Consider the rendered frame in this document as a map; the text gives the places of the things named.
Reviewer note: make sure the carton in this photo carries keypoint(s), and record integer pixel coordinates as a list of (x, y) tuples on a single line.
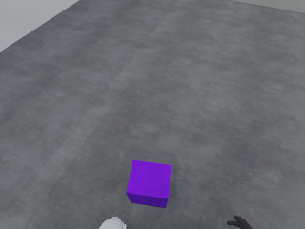
[(149, 183)]

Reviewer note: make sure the robot left thigh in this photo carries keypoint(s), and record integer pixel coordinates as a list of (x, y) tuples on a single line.
[(113, 224)]

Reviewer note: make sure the robot right hand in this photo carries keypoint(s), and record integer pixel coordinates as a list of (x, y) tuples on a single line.
[(240, 222)]

